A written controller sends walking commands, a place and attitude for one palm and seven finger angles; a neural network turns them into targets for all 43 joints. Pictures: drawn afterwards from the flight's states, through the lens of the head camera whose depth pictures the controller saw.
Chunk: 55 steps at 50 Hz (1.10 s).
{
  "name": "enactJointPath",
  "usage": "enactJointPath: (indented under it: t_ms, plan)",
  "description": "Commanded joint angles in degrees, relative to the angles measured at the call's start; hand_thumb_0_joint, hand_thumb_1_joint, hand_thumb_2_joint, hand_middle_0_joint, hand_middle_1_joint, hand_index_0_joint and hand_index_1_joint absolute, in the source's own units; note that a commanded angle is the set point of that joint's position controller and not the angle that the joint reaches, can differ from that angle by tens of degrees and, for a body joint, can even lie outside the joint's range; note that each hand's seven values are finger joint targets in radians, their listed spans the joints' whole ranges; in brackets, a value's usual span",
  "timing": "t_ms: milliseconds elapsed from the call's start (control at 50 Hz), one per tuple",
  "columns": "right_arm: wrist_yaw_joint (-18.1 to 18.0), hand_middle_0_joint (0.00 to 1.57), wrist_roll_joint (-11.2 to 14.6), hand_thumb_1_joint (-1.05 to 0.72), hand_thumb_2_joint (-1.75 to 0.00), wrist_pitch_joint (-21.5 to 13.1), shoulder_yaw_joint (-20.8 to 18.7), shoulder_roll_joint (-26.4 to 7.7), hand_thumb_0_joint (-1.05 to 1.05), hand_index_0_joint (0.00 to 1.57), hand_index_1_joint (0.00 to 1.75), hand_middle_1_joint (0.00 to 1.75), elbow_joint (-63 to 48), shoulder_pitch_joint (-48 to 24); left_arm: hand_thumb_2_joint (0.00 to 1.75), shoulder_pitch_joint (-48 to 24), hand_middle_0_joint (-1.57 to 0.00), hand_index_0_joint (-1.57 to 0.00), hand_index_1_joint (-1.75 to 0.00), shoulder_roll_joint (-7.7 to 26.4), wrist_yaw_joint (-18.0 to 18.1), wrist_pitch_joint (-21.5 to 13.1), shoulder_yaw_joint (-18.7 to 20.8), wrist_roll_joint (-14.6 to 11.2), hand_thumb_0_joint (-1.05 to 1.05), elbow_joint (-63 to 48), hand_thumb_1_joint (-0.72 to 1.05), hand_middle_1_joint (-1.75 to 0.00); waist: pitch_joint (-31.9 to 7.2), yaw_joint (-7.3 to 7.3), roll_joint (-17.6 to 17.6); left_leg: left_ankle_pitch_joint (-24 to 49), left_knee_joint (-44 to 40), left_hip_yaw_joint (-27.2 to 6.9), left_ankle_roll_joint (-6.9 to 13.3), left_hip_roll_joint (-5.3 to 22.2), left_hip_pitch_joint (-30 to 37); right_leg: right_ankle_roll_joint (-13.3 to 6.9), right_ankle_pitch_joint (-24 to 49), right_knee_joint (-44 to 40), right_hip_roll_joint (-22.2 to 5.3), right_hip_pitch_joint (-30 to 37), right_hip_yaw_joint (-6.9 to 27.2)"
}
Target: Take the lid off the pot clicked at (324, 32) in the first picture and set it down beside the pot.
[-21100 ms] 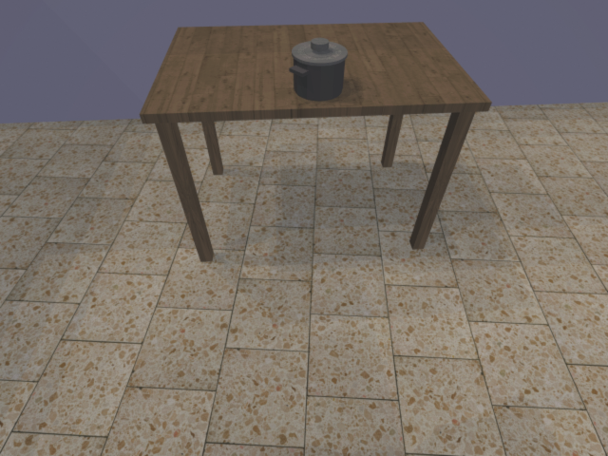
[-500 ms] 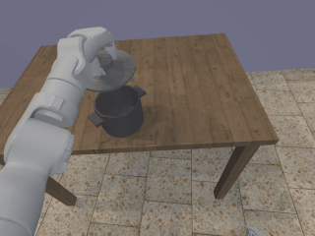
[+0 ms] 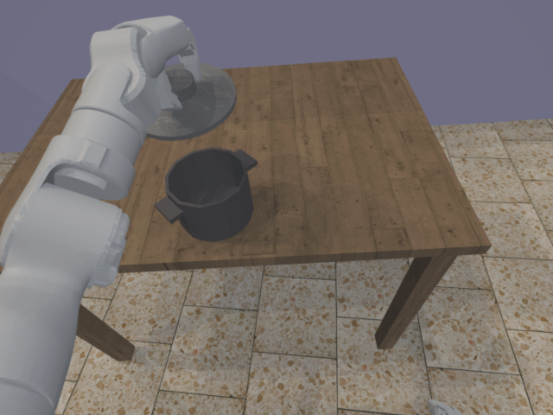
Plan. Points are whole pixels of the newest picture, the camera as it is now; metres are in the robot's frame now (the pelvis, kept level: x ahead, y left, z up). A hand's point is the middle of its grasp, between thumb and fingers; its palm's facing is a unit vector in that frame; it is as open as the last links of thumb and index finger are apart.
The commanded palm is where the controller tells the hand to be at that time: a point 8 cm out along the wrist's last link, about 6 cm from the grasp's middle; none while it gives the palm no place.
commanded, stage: lift the lid straight up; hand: left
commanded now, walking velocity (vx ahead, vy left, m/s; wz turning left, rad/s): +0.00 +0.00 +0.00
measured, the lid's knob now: (177, 85) +0.52 +0.12 +0.22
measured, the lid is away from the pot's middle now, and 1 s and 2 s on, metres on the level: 0.01 0.10 0.23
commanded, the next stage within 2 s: move the lid sideways beside the pot in 0.04 s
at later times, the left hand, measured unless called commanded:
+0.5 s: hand (136, 90) +0.49 +0.17 +0.23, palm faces -0.25 -0.05 -0.97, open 8.5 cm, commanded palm +0.48 +0.17 +0.30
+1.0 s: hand (96, 97) +0.48 +0.22 +0.23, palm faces -0.26 -0.04 -0.96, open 8.5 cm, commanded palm +0.48 +0.23 +0.30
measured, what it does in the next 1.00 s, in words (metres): stands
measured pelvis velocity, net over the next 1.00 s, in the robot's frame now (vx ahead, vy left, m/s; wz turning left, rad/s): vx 0.00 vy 0.00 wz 0.01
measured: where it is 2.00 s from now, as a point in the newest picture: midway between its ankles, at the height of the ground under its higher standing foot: outside the picture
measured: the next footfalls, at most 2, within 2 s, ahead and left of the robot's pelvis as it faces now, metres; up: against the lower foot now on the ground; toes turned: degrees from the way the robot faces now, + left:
none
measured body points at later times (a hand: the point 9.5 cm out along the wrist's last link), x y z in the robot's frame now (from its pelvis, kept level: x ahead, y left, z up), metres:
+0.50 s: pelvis +0.00 +0.00 +0.00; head +0.04 -0.03 +0.45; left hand +0.50 +0.17 +0.29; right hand +0.09 -0.27 -0.13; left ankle -0.04 +0.11 -0.74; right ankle +0.01 -0.16 -0.74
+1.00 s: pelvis +0.00 +0.00 +0.00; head +0.05 -0.02 +0.45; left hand +0.49 +0.22 +0.29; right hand +0.09 -0.26 -0.13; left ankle -0.04 +0.11 -0.74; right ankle +0.01 -0.16 -0.74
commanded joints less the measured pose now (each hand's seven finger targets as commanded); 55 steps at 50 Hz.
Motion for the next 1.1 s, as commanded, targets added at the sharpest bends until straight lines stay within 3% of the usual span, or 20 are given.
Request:
enactJointPath:
  t_ms: [0, 60, 140, 180, 240, 340, 400, 480, 520, 580, 620, 680, 720, 780, 840, 880, 900, 940, 1000, 1080]
  plan:
    - [-0.12, 0.2, -0.29, -0.9, -0.9, -1.6, -2.42, -7.16, 0.0, 0.2, 0.3, 0.3, -7.01, -1.3, 1.05, -34.92, -0.91, -0.75, -1.03, 15.09, 2.44, 0.25, 5.01, 1.94, 0.0, -13.9, 0.57, -1.1, -26.22, 0.14, -6.12, 24.5, 0.13, -1.5, 2.07, -1.27, 9.06, -4.67, 22.7, 0.94, 4.37, 12.68, -2.37]
    - [-0.39, 0.2, -0.01, -0.9, -0.9, -1.33, -2.33, -7.16, 0.0, 0.2, 0.3, 0.3, -6.51, -0.93, 1.05, -34.91, -0.91, -0.75, -1.03, 14.35, 2.09, 0.91, 4.25, 1.94, 0.0, -10.59, 0.57, -1.1, -23.22, -0.52, -7.44, 21.39, -0.29, -1.23, 2.21, -1.34, 7.69, -4.6, 20.76, 0.49, 4.58, 11.18, -2.72]
    - [-1.01, 0.2, -0.03, -0.9, -0.9, -1.89, -2.3, -6.84, 0.0, 0.2, 0.3, 0.3, -7.4, -0.14, 1.05, -38.19, -0.91, -0.75, -1.03, 17.02, 3.37, -1.63, 5.58, 1.91, 0.0, -16.93, 0.57, -1.1, -26.67, -0.45, -6.63, 21.52, -0.43, -1.34, 2.25, -1.04, 9.41, -4.45, 20.63, 0.04, 4.56, 12.68, -2.36]
    - [-1.04, 0.2, -0.11, -0.9, -0.9, -2.17, -2.45, -6.81, 0.0, 0.2, 0.3, 0.3, -7.87, -0.67, 1.05, -36.63, -0.91, -0.75, -1.03, 16.81, 4.28, -3.08, 5.36, 1.79, 0.0, -18.82, 0.57, -1.1, -28.03, -0.11, -2.92, 25.9, 0.23, -1.66, 2.13, -0.76, 11.22, -4.79, 22.47, 0.26, 4.36, 12.67, -2.03]
    - [-1.23, 0.2, 0.16, -0.9, -0.9, -0.88, -2.07, -7.5, 0.0, 0.2, 0.3, 0.3, -6.15, -0.03, 1.05, -31.78, -0.91, -0.75, -1.03, 18.87, 4.43, -1.18, 7.3, 2.73, 0.0, -8.01, 0.57, -1.1, -21.97, -0.25, -7.46, 19.8, -1.1, -0.47, 2.05, -0.87, 5.71, -4.6, 19.87, -0.24, 4.43, 11.69, -2.5]
    - [-1.33, 0.2, 0.11, -0.9, -0.9, -1.26, -2.48, -7.16, 0.0, 0.2, 0.3, 0.3, -7.58, -0.55, 1.05, -36.19, -0.91, -0.75, -1.03, 22.43, 4.41, -2.45, 8.48, 3.73, 0.0, -15.23, 0.57, -1.1, -28.63, 0.14, -3.75, 23.24, -0.06, -0.79, 2.36, -0.83, 9.04, -4.6, 22.37, 0.42, 4.15, 14.51, -1.83]
    - [-1.21, 0.2, 0.27, -0.9, -0.9, -0.9, -2.69, -7.35, 0.0, 0.2, 0.3, 0.3, -7.83, -0.75, 1.05, -32.75, -0.91, -0.75, -1.03, 21.22, 2.89, -2.65, 7.73, 2.6, 0.0, -14.61, 0.57, -1.1, -28.08, -0.32, -5.37, 25.49, 0.76, -0.88, 2.64, -0.8, 9.27, -4.34, 24.03, 0.12, 4.28, 14.32, -1.82]
    - [-1.14, 0.2, 1.01, -0.9, -0.9, 0.13, -2.76, -7.99, 0.0, 0.2, 0.3, 0.3, -7.32, -0.78, 1.05, -30.89, -0.91, -0.75, -1.03, 16.9, 1.36, -2.56, 3.38, 1.37, 0.0, -11.77, 0.57, -1.1, -21.45, -1.57, -4.27, 21.12, 0.33, -0.76, 2.54, -0.96, 8.11, -4.63, 19.36, -0.96, 4.59, 9.49, -2.76]
    - [-1.34, 0.2, 0.79, -0.9, -0.9, 0.47, -2.77, -8.18, 0.0, 0.2, 0.3, 0.3, -6.93, -0.12, 1.05, -33.65, -0.91, -0.75, -1.03, 21.57, 1.67, -3.35, 6.72, 1.96, 0.0, -13.86, 0.57, -1.1, -23.51, -1.4, -4.03, 20.35, 0.41, -0.9, 2.58, -1.01, 8.68, -4.64, 19.35, -0.75, 4.76, 10.6, -2.6]
    - [-1.29, 0.2, 0.75, -0.9, -0.9, -0.4, -3.04, -7.51, 0.0, 0.2, 0.3, 0.3, -8.0, -0.42, 1.05, -36.31, -0.91, -0.75, -1.03, 19.85, 2.0, -5.31, 4.73, 1.15, 0.0, -21.88, 0.57, -1.1, -28.5, -1.38, 1.09, 28.63, 1.77, -2.11, 2.37, -0.59, 14.1, -4.8, 21.84, -0.34, 4.71, 10.6, -2.41]
    - [-1.27, 0.2, 0.48, -0.9, -0.9, -0.27, -2.97, -7.64, 0.0, 0.2, 0.3, 0.3, -7.1, 0.46, 1.05, -33.6, -0.91, -0.75, -1.03, 23.05, 2.07, -5.14, 8.09, 1.98, 0.0, -18.14, 0.57, -1.1, -27.31, -1.05, -0.21, 27.94, 1.66, -2.07, 2.31, -0.58, 13.03, -4.77, 21.3, -0.41, 4.97, 10.83, -2.58]
    - [-1.1, 0.2, 0.93, -0.9, -0.9, 0.96, -2.82, -8.69, 0.0, 0.2, 0.3, 0.3, -6.25, 0.73, 1.05, -29.33, -0.91, -0.75, -1.03, 21.92, 1.56, -3.91, 6.93, 1.37, 0.0, -10.86, 0.57, -1.1, -20.77, -1.2, -2.46, 23.73, 0.45, -1.49, 1.99, -0.68, 8.16, -5.01, 19.93, -1.15, 4.77, 9.72, -3.24]
    - [-1.09, 0.2, 0.62, -0.9, -0.9, 0.67, -2.75, -8.27, 0.0, 0.2, 0.3, 0.3, -7.5, -0.09, 1.05, -33.03, -0.91, -0.75, -1.03, 26.59, 1.99, -5.1, 10.0, 2.56, 0.0, -16.91, 0.57, -1.1, -26.07, -0.21, -1.73, 24.67, 0.7, -1.53, 2.26, -0.78, 9.76, -4.89, 21.28, -0.34, 4.69, 12.71, -2.62]
    - [-0.78, 0.2, 0.77, -0.9, -0.9, 0.98, -3.07, -8.25, 0.0, 0.2, 0.3, 0.3, -8.27, -0.48, 1.05, -30.41, -0.91, -0.75, -1.03, 24.62, 1.73, -5.47, 8.17, 2.24, 0.0, -18.98, 0.57, -1.1, -27.4, -0.38, -0.4, 31.45, 1.81, -2.36, 2.15, -0.29, 11.95, -4.98, 23.58, -0.22, 4.71, 12.51, -2.58]
    - [-0.77, 0.2, 0.84, -0.9, -0.9, 1.83, -2.87, -8.67, 0.0, 0.2, 0.3, 0.3, -7.41, 0.29, 1.05, -27.48, -0.91, -0.75, -1.03, 27.18, 0.83, -4.72, 10.56, 2.45, 0.0, -12.53, 0.57, -1.1, -22.91, -0.45, -4.13, 25.52, 1.01, -1.64, 2.31, -0.52, 8.36, -4.73, 20.84, -0.84, 4.95, 11.81, -3.07]
    - [-0.72, 0.2, 1.0, -0.9, -0.9, 2.1, -3.04, -8.89, 0.0, 0.2, 0.3, 0.3, -8.23, -0.62, 1.05, -27.91, -0.91, -0.75, -1.03, 25.15, 0.54, -5.08, 8.19, 1.73, 0.0, -15.22, 0.57, -1.1, -23.63, -0.65, -1.88, 27.13, 1.51, -1.65, 2.38, -0.69, 9.19, -4.94, 21.78, -0.69, 4.74, 11.3, -3.03]
    - [-0.66, 0.2, 0.81, -0.9, -0.9, 2.2, -3.03, -8.64, 0.0, 0.2, 0.3, 0.3, -7.95, 0.17, 1.05, -30.2, -0.91, -0.75, -1.03, 27.86, 0.66, -5.49, 10.04, 2.43, 0.0, -17.9, 0.57, -1.1, -25.71, -0.48, -1.65, 28.02, 1.31, -1.94, 2.23, -0.47, 10.12, -4.75, 21.9, -0.69, 4.93, 12.41, -2.89]
    - [-0.9, 0.2, 1.0, -0.9, -0.9, 2.4, -2.94, -8.34, 0.0, 0.2, 0.3, 0.3, -8.03, -0.1, 1.05, -31.08, -0.91, -0.75, -1.03, 26.16, 0.44, -5.8, 8.2, 2.78, 0.0, -17.22, 0.57, -1.1, -24.88, -1.19, -0.92, 27.42, 1.54, -2.07, 2.3, -0.6, 10.6, -4.83, 20.59, -0.93, 5.12, 10.91, -3.04]
    - [-0.97, 0.2, 0.91, -0.9, -0.9, 2.57, -3.16, -8.69, 0.0, 0.2, 0.3, 0.3, -7.83, 0.58, 1.05, -30.87, -0.91, -0.75, -1.03, 28.69, 0.38, -6.53, 10.15, 2.32, 0.0, -17.88, 0.57, -1.1, -26.17, -1.06, -0.64, 27.05, 1.61, -2.19, 2.25, -0.53, 11.02, -4.78, 20.36, -1.11, 5.15, 11.42, -3.0]
    - [-1.2, 0.2, 1.18, -0.9, -0.9, 3.12, -3.23, -9.48, 0.0, 0.2, 0.3, 0.3, -6.96, 1.45, 1.05, -28.78, -0.91, -0.75, -1.03, 28.6, 0.08, -6.87, 9.47, 1.81, 0.0, -12.81, 0.57, -1.1, -22.62, -1.48, -1.13, 25.4, 1.47, -2.06, 2.24, -0.55, 9.08, -5.02, 19.67, -1.64, 5.12, 10.23, -3.41]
